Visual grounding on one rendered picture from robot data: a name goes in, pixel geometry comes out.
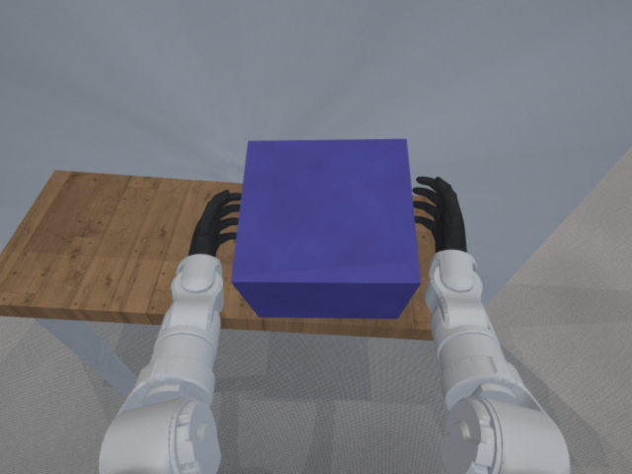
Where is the right robot hand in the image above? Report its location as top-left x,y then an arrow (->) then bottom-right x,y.
413,177 -> 467,253

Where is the right robot upper arm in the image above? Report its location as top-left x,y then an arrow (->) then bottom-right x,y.
441,395 -> 570,474

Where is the left robot forearm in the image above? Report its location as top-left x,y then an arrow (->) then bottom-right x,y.
99,254 -> 223,474

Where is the carton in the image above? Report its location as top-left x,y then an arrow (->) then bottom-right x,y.
231,139 -> 421,319

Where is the left robot upper arm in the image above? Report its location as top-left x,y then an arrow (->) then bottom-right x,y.
101,396 -> 221,474

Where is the right robot forearm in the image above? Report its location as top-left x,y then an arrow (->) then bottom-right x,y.
425,250 -> 570,474

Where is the table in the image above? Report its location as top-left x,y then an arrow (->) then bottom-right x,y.
0,170 -> 436,397

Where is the left robot hand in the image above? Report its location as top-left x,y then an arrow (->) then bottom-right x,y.
189,190 -> 242,258

